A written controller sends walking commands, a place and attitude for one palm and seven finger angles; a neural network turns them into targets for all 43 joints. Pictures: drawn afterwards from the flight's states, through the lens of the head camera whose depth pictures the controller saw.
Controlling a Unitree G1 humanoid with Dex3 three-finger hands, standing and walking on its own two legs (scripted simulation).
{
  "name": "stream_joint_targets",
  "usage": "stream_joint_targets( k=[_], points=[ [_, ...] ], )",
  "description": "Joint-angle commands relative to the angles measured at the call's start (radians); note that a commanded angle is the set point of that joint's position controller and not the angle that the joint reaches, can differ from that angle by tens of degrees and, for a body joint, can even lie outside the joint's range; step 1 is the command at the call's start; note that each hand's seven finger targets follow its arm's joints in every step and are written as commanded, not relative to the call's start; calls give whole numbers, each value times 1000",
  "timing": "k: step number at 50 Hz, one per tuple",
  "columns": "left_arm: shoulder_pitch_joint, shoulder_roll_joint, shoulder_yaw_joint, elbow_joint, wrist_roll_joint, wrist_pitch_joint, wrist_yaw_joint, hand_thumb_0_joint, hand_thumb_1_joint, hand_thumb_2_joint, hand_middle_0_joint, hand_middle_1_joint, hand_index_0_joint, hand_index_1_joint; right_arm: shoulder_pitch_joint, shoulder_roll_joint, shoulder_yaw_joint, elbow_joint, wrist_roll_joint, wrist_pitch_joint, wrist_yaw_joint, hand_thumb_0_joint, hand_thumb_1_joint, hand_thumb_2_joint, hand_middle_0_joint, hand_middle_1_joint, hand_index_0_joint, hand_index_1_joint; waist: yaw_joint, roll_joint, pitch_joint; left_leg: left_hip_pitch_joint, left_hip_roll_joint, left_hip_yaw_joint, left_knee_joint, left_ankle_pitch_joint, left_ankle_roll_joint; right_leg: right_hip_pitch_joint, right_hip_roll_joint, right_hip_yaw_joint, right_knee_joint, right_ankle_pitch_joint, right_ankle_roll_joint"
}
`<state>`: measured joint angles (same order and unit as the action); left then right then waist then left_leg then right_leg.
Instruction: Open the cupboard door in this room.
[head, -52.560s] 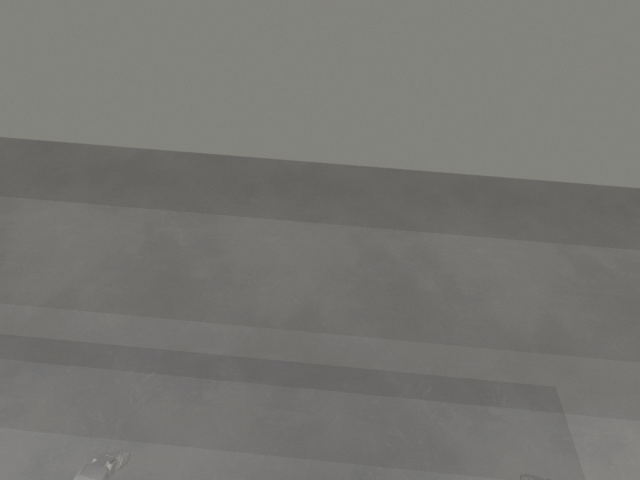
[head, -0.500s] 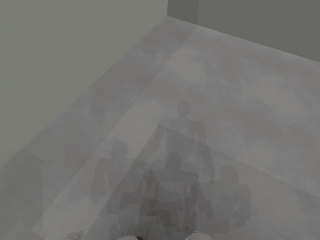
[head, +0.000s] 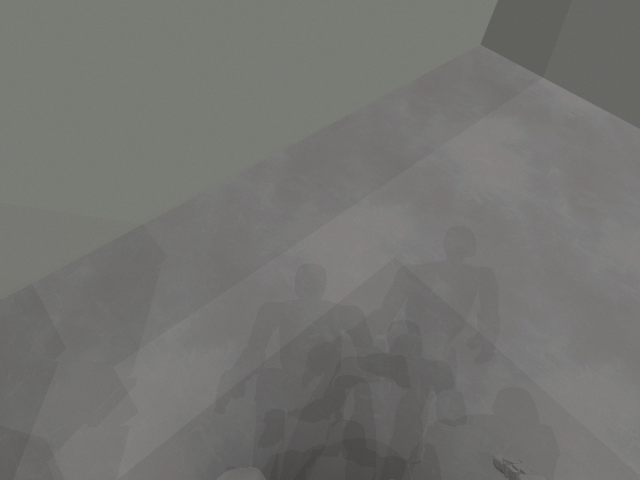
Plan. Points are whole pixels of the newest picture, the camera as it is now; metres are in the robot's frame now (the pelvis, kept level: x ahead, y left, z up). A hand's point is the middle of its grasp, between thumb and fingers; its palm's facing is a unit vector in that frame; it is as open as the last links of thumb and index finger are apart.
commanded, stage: turn to face it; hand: left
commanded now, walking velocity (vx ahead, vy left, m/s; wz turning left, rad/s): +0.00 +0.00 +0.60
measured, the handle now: out of the picture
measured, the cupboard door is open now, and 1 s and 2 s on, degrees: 49 49 49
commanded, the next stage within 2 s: none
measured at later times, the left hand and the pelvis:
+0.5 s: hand out of the picture +0.03 +0.16 -0.14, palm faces +0.28 -0.93 -0.24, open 7.4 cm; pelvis +0.01 -0.04 +0.02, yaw +17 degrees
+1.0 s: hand out of the picture +0.01 +0.18 -0.14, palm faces +0.55 -0.78 -0.30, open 7.4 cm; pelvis +0.03 -0.06 +0.01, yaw +34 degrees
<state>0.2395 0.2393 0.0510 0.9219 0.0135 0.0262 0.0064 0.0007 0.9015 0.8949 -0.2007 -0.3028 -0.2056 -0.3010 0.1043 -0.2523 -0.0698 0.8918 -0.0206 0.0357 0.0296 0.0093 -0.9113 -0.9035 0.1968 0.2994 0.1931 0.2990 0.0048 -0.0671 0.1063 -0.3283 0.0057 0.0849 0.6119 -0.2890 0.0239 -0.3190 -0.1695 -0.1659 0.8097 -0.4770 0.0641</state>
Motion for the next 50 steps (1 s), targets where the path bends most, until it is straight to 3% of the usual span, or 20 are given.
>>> stream_joint_targets(
  k=[1, 5, 10, 12, 14, 16, 18, 20, 25, 28, 29, 30, 31, 32, 36, 41, 45, 46, 48, 50],
  points=[
    [-125, 97, 31, -141, 6, -2, 17, 0, 900, 900, -200, -300, -200, -300, 189, -235, -55, -15, -3, -19, -36, 0, -900, -900, 200, 300, 200, 300, -96, 260, -224, 300, 358, -422, -223, 604, 206, -307, 36, 156, 366, -95, 20],
    [-61, 91, 34, -94, 2, 9, 2, 0, 900, 900, -200, -300, -200, -300, 48, -188, -38, -51, -5, -18, -44, 0, -900, -900, 200, 300, 200, 300, -20, 264, -149, 161, 225, -289, -232, 404, 125, -203, 74, 153, 235, 26, 25],
    [-13, 79, 32, -89, -1, 0, 2, 0, 900, 900, -200, -300, -200, -300, 12, -200, -47, -65, -9, -4, -36, 0, -900, -900, 200, 300, 200, 300, -3, 241, -132, 23, 194, -339, -222, 211, 108, 13, 144, 103, -82, 74, 10],
    [77, 107, 42, -73, 2, -13, 6, 0, 900, 900, -200, -300, -200, -300, -28, -181, -48, -80, 2, 0, -31, 0, -900, -900, 200, 300, 200, 300, 49, 171, -140, -97, 136, -320, -130, 119, 60, 195, 138, 105, -312, 226, 3],
    [95, 262, 71, -86, 24, -30, 22, 0, 900, 900, -200, -300, -200, -300, -22, -62, -33, -116, 12, -1, -21, 0, -900, -900, 200, 300, 200, 300, 75, -316, -132, -312, -88, -88, 337, -320, -66, 259, -302, 574, -594, 189, -154],
    [-11, 210, 49, -121, 15, -29, 24, 0, 900, 900, -200, -300, -200, -300, 10, -101, -41, -100, 2, 8, -6, 0, -900, -900, 200, 300, 200, 300, 11, -155, -107, -250, -3, -153, 612, -234, -47, 72, -268, 444, -581, 121, -211],
    [-86, 153, 38, -136, 13, -26, 28, 0, 900, 900, -200, -300, -200, -300, 14, -93, -42, -61, 0, 22, 0, 0, -900, -900, 200, 300, 200, 300, -24, -189, -86, -239, 38, -115, 651, -162, -72, 63, -180, 294, -528, 271, -169],
    [-73, 135, 32, -133, 14, -32, 26, 0, 900, 900, -200, -300, -200, -300, 14, -61, -30, -59, 3, 22, 5, 0, -900, -900, 200, 300, 200, 300, -21, -165, -93, -206, 31, -69, 518, -153, -89, 108, -150, 174, -489, 463, -157],
    [35, 197, 55, -93, 20, -32, 26, 0, 900, 900, -200, -300, -200, -300, -25, -25, -8, -68, 13, 3, 7, 0, -900, -900, 200, 300, 200, 300, 38, -116, -158, -99, 8, 20, 144, -180, -87, 266, -198, 124, -367, 694, -170],
    [16, 195, 61, -87, 6, -26, 16, 0, 900, 900, -200, -300, -200, -300, 68, -62, -15, -46, 11, -9, 3, 0, -900, -900, 200, 300, 200, 300, -14, -76, -185, 109, -2, 20, -136, 48, -66, 170, -172, 47, -223, 621, -91],
    [10, 161, 55, -103, -2, -20, 12, 0, 900, 900, -200, -300, -200, -300, 129, -129, -32, -33, 7, -17, 0, 0, -900, -900, 200, 300, 200, 300, -48, 82, -231, 269, 93, -103, -207, 217, -28, 33, -124, -3, -71, 462, -36],
    [-28, 83, 36, -146, -9, -14, 4, 0, 900, 900, -200, -300, -200, -300, 195, -243, -63, -29, -2, -21, -11, 0, -900, -900, 200, 300, 200, 300, -91, 396, -230, 374, 377, -499, -247, 586, 126, -260, 30, -23, 158, -133, 48],
    [-112, 92, 27, -168, 2, -3, 11, 0, 900, 900, -200, -300, -200, -300, 255, -271, -68, 0, -2, -13, -24, 0, -900, -900, 200, 300, 200, 300, -118, 314, -241, 356, 436, -525, -227, 709, 219, -302, 43, 111, 294, -198, 28],
    [-135, 94, 28, -187, 1, -3, 11, 0, 900, 900, -200, -300, -200, -300, 233, -258, -61, -14, -6, -15, -29, 0, -900, -900, 200, 300, 200, 300, -98, 203, -191, 272, 425, -463, -234, 562, 226, -291, 25, 140, 333, -129, 19],
    [-88, 86, 37, -111, 2, 5, 4, 0, 900, 900, -200, -300, -200, -300, 97, -164, -35, -35, -3, -27, -48, 0, -900, -900, 200, 300, 200, 300, -28, 261, -160, 210, 230, -318, -232, 522, 129, -258, 65, 167, 322, 50, 22],
    [-112, 68, 28, -116, -3, 3, 6, 0, 900, 900, -200, -300, -200, -300, 107, -179, -43, -29, -8, -19, -45, 0, -900, -900, 200, 300, 200, 300, -35, 216, -161, 175, 214, -346, -222, 451, 133, -136, 112, 144, 66, 29, 21],
    [-8, 78, 34, -94, -7, -8, 9, 0, 900, 900, -200, -300, -200, -300, 31, -182, -49, -53, -3, -5, -39, 0, -900, -900, 200, 300, 200, 300, 19, 226, -150, 4, 168, -373, -167, 325, 92, 123, 158, 110, -235, 174, 7],
    [37, 104, 43, -85, -4, -18, 14, 0, 900, 900, -200, -300, -200, -300, 18, -158, -47, -61, 4, -5, -36, 0, -900, -900, 200, 300, 200, 300, 44, 155, -158, -74, 115, -353, -107, 222, 49, 239, 123, 136, -385, 256, 0],
    [64, 257, 68, -93, 17, -30, 27, 0, 900, 900, -200, -300, -200, -300, 0, -77, -39, -98, 12, -4, -25, 0, -900, -900, 200, 300, 200, 300, 71, -271, -137, -286, -79, -110, 359, -337, -67, 268, -331, 577, -582, 314, -184],
    [-43, 169, 43, -115, 11, -35, 31, 0, 900, 900, -200, -300, -200, -300, 33, -101, -46, -64, 1, 9, -13, 0, -900, -900, 200, 300, 200, 300, 1, -156, -94, -266, 3, -170, 600, -231, -59, 136, -248, 413, -549, 318, -212]
  ],
)
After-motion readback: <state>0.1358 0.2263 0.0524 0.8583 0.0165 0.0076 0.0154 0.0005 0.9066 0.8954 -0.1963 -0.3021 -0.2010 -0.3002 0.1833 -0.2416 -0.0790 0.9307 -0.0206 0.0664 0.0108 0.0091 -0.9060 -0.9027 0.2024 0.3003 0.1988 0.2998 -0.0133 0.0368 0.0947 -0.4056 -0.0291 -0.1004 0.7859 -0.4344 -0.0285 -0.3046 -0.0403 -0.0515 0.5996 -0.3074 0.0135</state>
